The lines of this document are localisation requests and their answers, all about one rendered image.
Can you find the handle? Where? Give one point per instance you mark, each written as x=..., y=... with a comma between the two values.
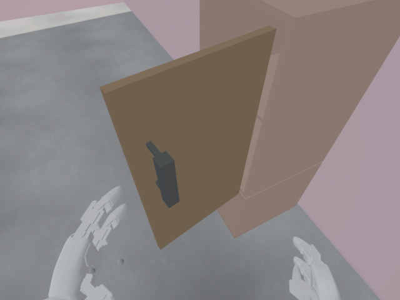
x=166, y=175

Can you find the cupboard door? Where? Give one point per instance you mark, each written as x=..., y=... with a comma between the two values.
x=201, y=109

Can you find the right robot hand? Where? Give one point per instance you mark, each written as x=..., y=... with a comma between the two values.
x=319, y=282

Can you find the left robot hand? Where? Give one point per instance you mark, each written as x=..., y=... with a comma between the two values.
x=82, y=251

